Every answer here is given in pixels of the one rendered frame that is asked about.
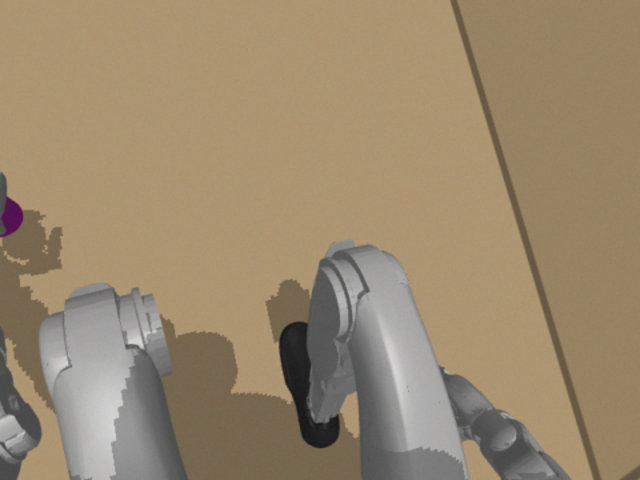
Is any bottle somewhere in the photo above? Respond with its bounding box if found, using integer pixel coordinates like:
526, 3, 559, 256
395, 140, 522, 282
0, 197, 23, 237

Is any right robot arm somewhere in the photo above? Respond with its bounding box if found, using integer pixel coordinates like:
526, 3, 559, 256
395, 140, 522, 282
471, 409, 572, 480

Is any left robot arm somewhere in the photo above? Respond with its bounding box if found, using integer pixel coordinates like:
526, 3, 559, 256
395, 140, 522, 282
0, 327, 42, 480

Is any right robot foot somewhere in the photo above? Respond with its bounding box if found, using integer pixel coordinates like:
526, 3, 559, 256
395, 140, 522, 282
279, 322, 340, 448

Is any right robot hand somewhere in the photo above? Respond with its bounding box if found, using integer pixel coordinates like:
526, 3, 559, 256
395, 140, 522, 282
439, 366, 496, 443

